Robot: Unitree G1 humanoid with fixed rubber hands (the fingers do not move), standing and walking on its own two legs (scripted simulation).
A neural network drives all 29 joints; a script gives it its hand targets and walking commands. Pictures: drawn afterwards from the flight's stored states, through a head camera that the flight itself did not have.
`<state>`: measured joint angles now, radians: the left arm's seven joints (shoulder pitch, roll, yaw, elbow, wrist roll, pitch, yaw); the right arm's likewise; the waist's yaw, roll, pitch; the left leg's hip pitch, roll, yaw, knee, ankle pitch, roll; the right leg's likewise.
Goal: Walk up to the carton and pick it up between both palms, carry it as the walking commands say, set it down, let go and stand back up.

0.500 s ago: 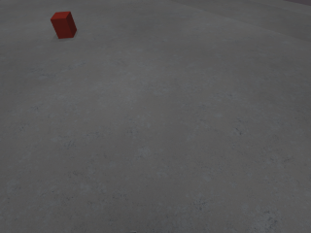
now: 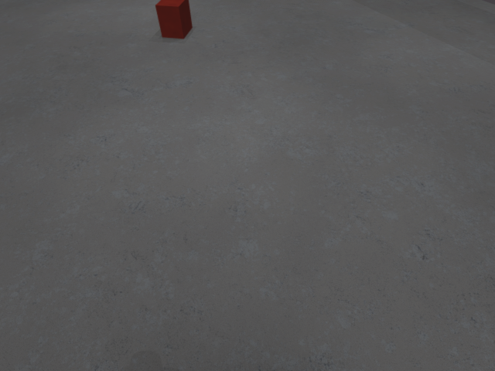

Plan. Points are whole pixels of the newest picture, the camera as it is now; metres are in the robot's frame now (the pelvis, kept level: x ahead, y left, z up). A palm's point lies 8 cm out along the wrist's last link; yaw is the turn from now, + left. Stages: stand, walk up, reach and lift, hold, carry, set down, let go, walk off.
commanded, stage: walk up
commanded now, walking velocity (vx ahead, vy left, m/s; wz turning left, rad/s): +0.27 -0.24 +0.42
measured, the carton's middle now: (175, 17) +3.18 +0.74 -0.61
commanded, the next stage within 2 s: none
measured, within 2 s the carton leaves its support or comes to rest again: neither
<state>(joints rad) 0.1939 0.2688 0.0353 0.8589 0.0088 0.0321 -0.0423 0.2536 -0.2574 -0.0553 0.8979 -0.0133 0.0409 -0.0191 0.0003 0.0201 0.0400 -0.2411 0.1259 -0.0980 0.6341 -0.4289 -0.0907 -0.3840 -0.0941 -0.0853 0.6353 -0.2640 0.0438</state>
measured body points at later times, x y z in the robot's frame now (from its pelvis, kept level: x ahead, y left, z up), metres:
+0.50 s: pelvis +0.22 +0.01 +0.00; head +0.25 +0.02 +0.45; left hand +0.06 +0.22 -0.14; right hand +0.47 -0.16 -0.09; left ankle +0.23 +0.10 -0.72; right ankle +0.06 -0.15 -0.70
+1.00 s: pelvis +0.54 -0.01 +0.00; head +0.59 -0.01 +0.44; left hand +0.64 +0.26 -0.13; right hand +0.57 -0.27 -0.15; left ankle +0.33 +0.10 -0.60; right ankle +0.64 -0.08 -0.72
